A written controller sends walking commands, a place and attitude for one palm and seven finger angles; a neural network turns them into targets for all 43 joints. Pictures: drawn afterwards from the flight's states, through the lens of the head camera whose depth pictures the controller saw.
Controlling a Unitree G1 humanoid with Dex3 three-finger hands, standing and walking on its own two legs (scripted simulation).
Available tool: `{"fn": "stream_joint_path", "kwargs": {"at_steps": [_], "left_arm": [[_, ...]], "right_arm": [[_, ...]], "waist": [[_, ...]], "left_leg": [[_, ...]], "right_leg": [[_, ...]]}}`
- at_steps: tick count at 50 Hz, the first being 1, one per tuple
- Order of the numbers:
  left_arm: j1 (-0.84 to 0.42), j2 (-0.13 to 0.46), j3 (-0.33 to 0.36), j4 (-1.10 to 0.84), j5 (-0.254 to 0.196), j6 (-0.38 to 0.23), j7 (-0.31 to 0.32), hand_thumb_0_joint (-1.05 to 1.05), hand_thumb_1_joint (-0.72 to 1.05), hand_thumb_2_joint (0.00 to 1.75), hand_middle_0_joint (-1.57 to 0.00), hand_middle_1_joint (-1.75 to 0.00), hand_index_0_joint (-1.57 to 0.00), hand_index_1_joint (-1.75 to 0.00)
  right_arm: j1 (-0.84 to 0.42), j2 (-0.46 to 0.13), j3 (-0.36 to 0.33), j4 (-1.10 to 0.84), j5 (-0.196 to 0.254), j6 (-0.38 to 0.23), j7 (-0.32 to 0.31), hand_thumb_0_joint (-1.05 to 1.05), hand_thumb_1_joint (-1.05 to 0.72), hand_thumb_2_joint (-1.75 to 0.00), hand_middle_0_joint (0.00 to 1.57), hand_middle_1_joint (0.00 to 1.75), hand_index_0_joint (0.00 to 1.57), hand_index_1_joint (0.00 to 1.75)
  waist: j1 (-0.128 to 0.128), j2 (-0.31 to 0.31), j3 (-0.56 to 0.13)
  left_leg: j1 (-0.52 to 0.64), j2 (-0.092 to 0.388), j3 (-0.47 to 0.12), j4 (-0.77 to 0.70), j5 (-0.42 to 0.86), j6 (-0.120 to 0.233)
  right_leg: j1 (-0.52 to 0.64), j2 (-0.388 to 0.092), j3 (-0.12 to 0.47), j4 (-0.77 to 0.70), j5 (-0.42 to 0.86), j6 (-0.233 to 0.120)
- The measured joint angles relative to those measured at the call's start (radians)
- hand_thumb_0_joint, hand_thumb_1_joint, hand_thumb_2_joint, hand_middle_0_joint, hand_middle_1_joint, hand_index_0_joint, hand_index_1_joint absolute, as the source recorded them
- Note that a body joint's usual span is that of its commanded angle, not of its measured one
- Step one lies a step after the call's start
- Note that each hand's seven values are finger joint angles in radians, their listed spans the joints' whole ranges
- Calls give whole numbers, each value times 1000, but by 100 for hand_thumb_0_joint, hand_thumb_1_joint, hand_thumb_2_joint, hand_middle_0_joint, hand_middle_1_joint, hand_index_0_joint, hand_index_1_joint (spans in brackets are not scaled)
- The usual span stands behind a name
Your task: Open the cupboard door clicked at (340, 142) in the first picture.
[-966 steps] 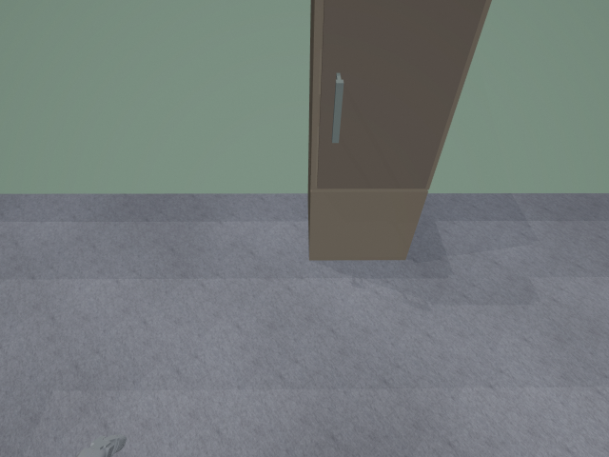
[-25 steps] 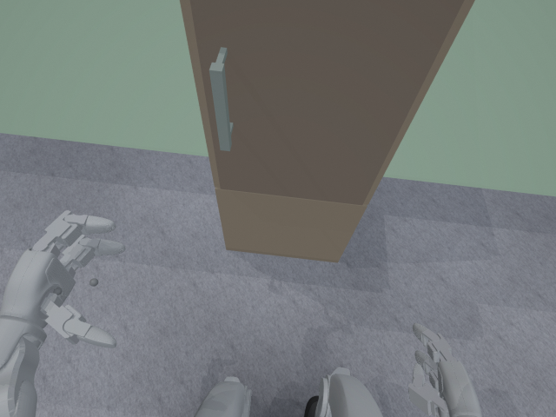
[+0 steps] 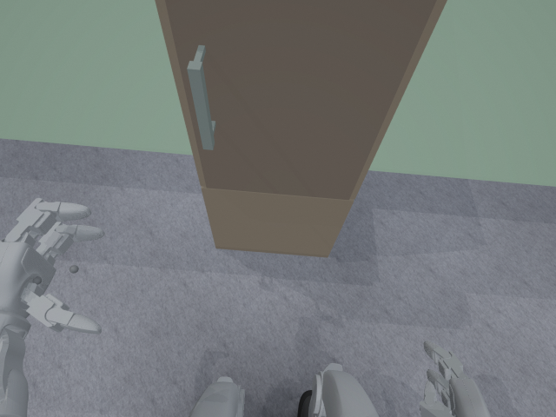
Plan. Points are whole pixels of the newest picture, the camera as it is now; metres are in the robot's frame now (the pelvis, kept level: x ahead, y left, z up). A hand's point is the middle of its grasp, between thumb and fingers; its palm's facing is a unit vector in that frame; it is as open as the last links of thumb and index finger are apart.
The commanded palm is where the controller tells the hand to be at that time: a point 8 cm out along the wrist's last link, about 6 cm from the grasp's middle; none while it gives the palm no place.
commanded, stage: raise the hand with hooked fingers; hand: left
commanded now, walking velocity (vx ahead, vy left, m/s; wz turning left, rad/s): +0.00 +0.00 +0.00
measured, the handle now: (205, 102) +0.60 +0.15 +0.05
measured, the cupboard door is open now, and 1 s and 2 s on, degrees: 0 0 0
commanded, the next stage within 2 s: move the hooked fingers beside the handle in 0.12 s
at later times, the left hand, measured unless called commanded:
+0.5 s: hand (98, 237) +0.34 +0.26 +0.04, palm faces -0.07 -1.00 -0.04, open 14.0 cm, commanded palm +0.32 +0.31 +0.05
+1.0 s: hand (123, 185) +0.43 +0.25 +0.04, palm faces -0.05 -1.00 -0.03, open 14.0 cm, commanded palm +0.41 +0.30 +0.04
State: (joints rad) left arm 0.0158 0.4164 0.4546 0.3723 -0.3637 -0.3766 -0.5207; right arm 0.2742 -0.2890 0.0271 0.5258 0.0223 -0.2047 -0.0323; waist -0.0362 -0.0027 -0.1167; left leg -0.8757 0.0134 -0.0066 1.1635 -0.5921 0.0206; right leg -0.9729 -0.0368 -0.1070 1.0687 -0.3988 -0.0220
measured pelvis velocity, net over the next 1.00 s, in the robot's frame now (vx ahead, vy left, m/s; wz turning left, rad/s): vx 0.01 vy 0.01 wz -0.02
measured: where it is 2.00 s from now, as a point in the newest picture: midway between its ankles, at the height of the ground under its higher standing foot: outside the picture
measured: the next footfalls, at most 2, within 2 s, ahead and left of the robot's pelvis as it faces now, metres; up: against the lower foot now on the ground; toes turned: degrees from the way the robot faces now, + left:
none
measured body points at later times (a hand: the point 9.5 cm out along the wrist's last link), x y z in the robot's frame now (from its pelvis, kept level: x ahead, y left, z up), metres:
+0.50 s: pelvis -0.01 +0.01 -0.01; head +0.10 +0.03 +0.43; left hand +0.34 +0.31 +0.04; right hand +0.15 -0.25 -0.09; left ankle -0.02 +0.10 -0.65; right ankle +0.06 -0.12 -0.65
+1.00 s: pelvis +0.01 +0.01 -0.01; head +0.14 +0.03 +0.42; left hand +0.42 +0.31 +0.04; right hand +0.09 -0.26 -0.10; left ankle -0.02 +0.10 -0.65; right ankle +0.06 -0.12 -0.65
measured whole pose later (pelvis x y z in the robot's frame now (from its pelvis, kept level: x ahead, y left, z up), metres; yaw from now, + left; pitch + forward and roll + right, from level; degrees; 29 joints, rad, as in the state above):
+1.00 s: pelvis +0.01 +0.01 -0.01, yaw -1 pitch +23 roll -3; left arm -0.50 0.50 0.45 0.80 -0.23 -0.36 -0.47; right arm 0.31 -0.28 0.04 0.58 0.01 -0.09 -0.03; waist -0.10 -0.01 -0.12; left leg -0.97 0.02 0.01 1.18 -0.60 0.03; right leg -1.07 -0.03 -0.09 1.07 -0.39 -0.01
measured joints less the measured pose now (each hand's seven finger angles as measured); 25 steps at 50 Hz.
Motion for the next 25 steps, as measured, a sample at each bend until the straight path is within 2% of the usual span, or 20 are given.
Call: {"fn": "stream_joint_path", "kwargs": {"at_steps": [6, 11, 18, 25], "left_arm": [[5, 8, -13, 14, -2, 24, -33, -1, -50, 30, -31, -120, -30, -120], [-11, 5, -3, 34, -9, 15, -31, -1, -50, 30, -31, -120, -30, -120], [-103, 2, -30, 84, 20, 14, -22, -1, -50, 30, -31, -120, -30, -120], [-239, 18, -50, 148, 59, 46, -9, -1, -50, 30, -31, -120, -30, -120]], "right_arm": [[-10, 6, 10, -6, 3, 5, -4, 2, -90, -90, 20, 30, 20, 30], [-17, 9, 16, -11, 2, 2, -7, 1, -90, -90, 20, 30, 20, 30], [-22, 1, 19, 5, 2, -6, -20, 1, -90, -90, 20, 30, 20, 30], [-28, 9, 23, 18, 0, 5, -26, 1, -90, -90, 20, 30, 20, 30]], "waist": [[3, 8, -5], [8, 4, -5], [17, 7, -1], [-7, 1, 1]], "left_leg": [[7, 0, 0, -5, 4, 1], [3, 0, 0, 1, 2, 2], [-23, -8, -10, 24, -1, 5], [-54, -8, -3, 32, -1, 7]], "right_leg": [[8, 0, 0, -7, 4, 1], [4, 0, 0, -2, 4, 1], [-13, -8, -8, 14, 0, 4], [-46, -8, -1, 20, 4, 7]]}}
